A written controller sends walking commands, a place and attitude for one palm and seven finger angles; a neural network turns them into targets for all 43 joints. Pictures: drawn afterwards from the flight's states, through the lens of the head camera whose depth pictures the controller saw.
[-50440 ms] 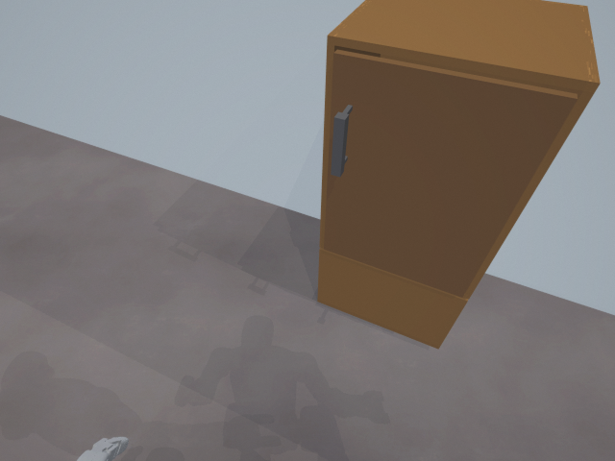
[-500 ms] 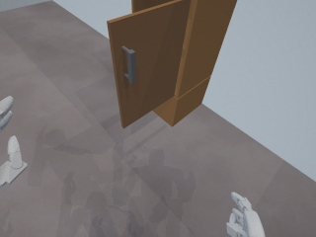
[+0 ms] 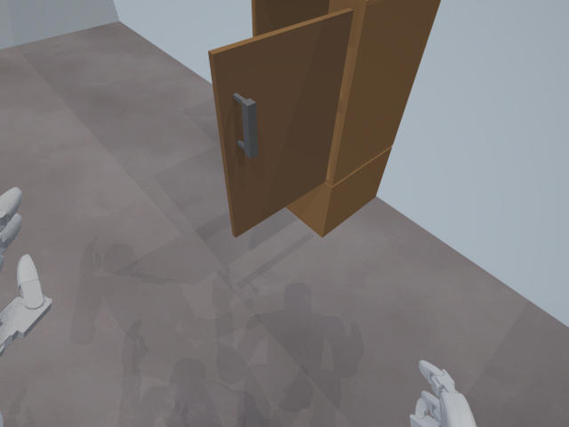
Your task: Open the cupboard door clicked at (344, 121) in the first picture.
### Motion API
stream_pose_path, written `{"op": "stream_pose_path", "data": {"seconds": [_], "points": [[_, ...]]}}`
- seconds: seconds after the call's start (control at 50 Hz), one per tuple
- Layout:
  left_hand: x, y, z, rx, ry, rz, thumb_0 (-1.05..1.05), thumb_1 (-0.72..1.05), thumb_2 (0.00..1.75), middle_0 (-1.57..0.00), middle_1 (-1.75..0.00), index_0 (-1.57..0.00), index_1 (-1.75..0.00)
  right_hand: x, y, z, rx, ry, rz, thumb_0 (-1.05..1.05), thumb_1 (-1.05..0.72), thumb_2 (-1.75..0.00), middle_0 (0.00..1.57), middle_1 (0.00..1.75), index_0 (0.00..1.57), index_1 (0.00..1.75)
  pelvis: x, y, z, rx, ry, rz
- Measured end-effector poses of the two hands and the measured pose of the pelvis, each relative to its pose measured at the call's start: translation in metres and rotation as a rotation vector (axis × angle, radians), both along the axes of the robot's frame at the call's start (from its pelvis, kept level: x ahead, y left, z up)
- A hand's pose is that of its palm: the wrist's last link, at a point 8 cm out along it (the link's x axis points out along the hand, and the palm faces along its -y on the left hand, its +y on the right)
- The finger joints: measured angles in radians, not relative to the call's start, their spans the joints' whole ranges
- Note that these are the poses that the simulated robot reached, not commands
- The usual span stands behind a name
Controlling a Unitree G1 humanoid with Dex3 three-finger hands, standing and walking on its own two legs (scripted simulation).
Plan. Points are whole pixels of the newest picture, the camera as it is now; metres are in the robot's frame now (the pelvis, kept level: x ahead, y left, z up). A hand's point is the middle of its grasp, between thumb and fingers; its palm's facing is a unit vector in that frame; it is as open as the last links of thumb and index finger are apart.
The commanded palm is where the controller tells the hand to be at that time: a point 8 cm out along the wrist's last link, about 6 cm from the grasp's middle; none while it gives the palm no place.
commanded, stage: let the arm hang, fingers relaxed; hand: left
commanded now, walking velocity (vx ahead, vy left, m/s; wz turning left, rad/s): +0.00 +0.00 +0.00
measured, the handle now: (244, 126) +0.74 +0.14 +0.00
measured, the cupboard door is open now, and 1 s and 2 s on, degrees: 89 89 89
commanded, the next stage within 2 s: look to check the result in 1.10 s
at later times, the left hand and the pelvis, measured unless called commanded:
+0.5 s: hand out of the picture -0.03 +0.18 -0.18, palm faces +0.02 -0.98 -0.20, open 7.3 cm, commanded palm none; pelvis +0.00 -0.02 +0.00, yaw +2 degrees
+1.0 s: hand out of the picture +0.09 +0.20 -0.16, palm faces +0.02 -0.95 -0.30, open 7.4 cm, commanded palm none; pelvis +0.02 -0.02 +0.00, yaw +1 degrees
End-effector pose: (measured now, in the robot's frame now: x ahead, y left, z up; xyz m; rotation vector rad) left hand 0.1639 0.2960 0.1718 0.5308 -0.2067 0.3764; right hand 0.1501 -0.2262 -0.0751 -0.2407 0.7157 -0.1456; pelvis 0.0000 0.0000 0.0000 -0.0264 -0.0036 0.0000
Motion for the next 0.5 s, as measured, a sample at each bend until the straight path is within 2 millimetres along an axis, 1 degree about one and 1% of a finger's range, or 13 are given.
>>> {"op": "stream_pose_path", "data": {"seconds": [0.02,0.04,0.08,0.12,0.16,0.2,0.24,0.26,0.3,0.34,0.42,0.46,0.5], "points": [[0.004,0.001,-0.006,0.017,0.023,-0.013,0.01,0.89,0.89,-0.21,-0.31,-0.21,-0.3,0.001,-0.001,-0.003,0.012,-0.004,0.013,0.01,-0.9,-0.9,0.2,0.3,0.2,0.3,0.0,0.001,-0.001,-0.002,0.01,0.006],[0.011,0.004,-0.021,0.013,0.091,-0.02,0.01,0.89,0.89,-0.21,-0.3,-0.21,-0.3,0.002,-0.003,-0.01,0.025,0.014,0.031,0.01,-0.9,-0.9,0.2,0.3,0.2,0.3,0.0,0.002,-0.003,-0.003,0.017,0.013],[0.022,0.011,-0.071,-0.053,0.314,0.0,0.01,0.9,0.9,-0.2,-0.3,-0.2,-0.3,0.002,-0.01,-0.027,0.04,0.075,0.046,0.01,-0.9,-0.9,0.2,0.3,0.2,0.3,-0.003,0.005,-0.007,-0.001,0.022,0.018],[0.019,0.01,-0.131,-0.138,0.565,0.035,0.0,0.9,0.9,-0.2,-0.3,-0.2,-0.3,-0.004,-0.018,-0.041,0.046,0.131,0.034,0.01,-0.9,-0.9,0.2,0.3,0.2,0.3,-0.005,0.007,-0.01,0.005,0.022,0.015],[0.003,0.0,-0.186,-0.218,0.797,0.056,0.0,0.9,0.89,-0.2,-0.3,-0.2,-0.3,-0.015,-0.025,-0.049,0.044,0.183,0.014,0.01,-0.9,-0.9,0.2,0.3,0.2,0.3,-0.006,0.007,-0.011,0.012,0.016,0.01],[-0.023,-0.017,-0.233,-0.296,0.988,0.061,0.01,0.91,0.89,-0.2,-0.3,-0.2,-0.29,-0.031,-0.032,-0.053,0.033,0.243,-0.003,0.01,-0.9,-0.9,0.2,0.3,0.2,0.3,-0.007,0.004,-0.012,0.019,0.01,0.008],[-0.053,-0.037,-0.27,-0.375,1.145,0.061,0.01,0.91,0.89,-0.2,-0.3,-0.2,-0.29,-0.05,-0.04,-0.055,0.012,0.316,-0.017,0.01,-0.9,-0.9,0.2,0.3,0.2,0.3,-0.008,0.0,-0.012,0.023,0.004,0.009],[-0.069,-0.047,-0.285,-0.413,1.214,0.061,0.01,0.91,0.89,-0.2,-0.3,-0.2,-0.29,-0.06,-0.044,-0.055,0.0,0.358,-0.023,0.01,-0.9,-0.9,0.2,0.3,0.2,0.3,-0.008,-0.002,-0.012,0.023,0.001,0.01],[-0.1,-0.067,-0.306,-0.483,1.333,0.066,0.01,0.91,0.89,-0.2,-0.3,-0.2,-0.29,-0.081,-0.05,-0.054,-0.022,0.442,-0.037,0.01,-0.9,-0.9,0.2,0.3,0.2,0.3,-0.008,-0.006,-0.01,0.023,-0.002,0.014],[-0.128,-0.079,-0.319,-0.538,1.421,0.094,0.01,0.92,0.89,-0.2,-0.3,-0.2,-0.3,-0.101,-0.055,-0.053,-0.04,0.522,-0.052,0.01,-0.9,-0.9,0.2,0.3,0.2,0.3,-0.008,-0.009,-0.009,0.021,-0.003,0.02],[-0.171,-0.079,-0.326,-0.586,1.535,0.179,0.01,0.94,0.89,-0.21,-0.3,-0.2,-0.3,-0.128,-0.061,-0.052,-0.055,0.64,-0.075,0.01,-0.9,-0.9,0.2,0.3,0.2,0.3,-0.006,-0.015,-0.006,0.015,-0.005,0.03],[-0.186,-0.074,-0.324,-0.59,1.568,0.224,0.01,0.94,0.89,-0.21,-0.3,-0.2,-0.3,-0.135,-0.06,-0.054,-0.051,0.674,-0.082,0.01,-0.9,-0.9,0.2,0.3,0.2,0.3,-0.004,-0.016,-0.004,0.014,-0.006,0.033],[-0.195,-0.068,-0.32,-0.583,1.587,0.265,0.01,0.93,0.89,-0.21,-0.3,-0.2,-0.3,-0.138,-0.059,-0.056,-0.039,0.689,-0.086,0.01,-0.9,-0.9,0.2,0.3,0.2,0.3,-0.003,-0.017,-0.003,0.013,-0.01,0.034]]}}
